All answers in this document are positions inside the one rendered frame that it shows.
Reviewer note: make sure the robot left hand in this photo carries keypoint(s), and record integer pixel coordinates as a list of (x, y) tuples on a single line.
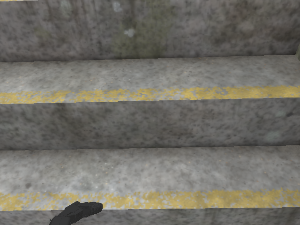
[(77, 211)]

